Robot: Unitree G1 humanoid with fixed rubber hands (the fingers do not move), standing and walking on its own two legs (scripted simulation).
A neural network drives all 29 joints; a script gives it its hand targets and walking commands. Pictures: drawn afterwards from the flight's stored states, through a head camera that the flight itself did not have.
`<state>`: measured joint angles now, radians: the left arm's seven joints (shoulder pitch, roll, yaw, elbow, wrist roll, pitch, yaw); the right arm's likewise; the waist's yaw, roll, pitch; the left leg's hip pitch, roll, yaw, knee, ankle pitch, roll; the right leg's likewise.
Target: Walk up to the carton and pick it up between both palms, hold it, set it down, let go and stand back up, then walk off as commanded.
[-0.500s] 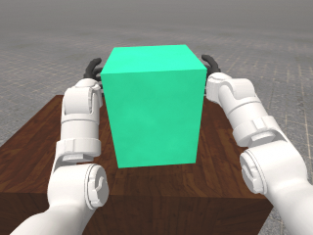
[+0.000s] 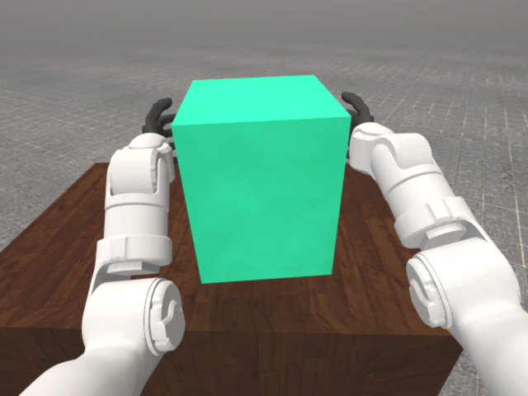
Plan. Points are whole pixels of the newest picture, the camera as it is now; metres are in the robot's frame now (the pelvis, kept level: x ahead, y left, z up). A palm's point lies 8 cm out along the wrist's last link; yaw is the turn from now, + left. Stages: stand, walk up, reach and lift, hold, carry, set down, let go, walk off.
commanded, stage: hold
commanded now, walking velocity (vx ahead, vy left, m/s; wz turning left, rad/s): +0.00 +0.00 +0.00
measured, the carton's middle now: (260, 174) +0.39 +0.01 +0.23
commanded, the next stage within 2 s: none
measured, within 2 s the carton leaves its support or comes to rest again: neither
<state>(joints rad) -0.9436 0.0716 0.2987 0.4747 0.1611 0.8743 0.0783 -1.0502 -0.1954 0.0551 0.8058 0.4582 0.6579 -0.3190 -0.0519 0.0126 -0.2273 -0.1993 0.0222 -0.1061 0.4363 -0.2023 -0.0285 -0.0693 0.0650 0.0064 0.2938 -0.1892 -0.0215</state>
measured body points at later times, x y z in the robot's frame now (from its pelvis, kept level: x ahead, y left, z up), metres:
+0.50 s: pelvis +0.00 +0.00 +0.00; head -0.10 +0.01 +0.44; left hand +0.38 +0.16 +0.29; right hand +0.38 -0.14 +0.29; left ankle +0.02 +0.13 -0.75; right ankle -0.02 -0.11 -0.75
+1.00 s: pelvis +0.00 +0.00 +0.00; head -0.10 +0.01 +0.44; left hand +0.38 +0.15 +0.29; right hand +0.38 -0.14 +0.29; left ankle +0.02 +0.13 -0.75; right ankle -0.02 -0.11 -0.75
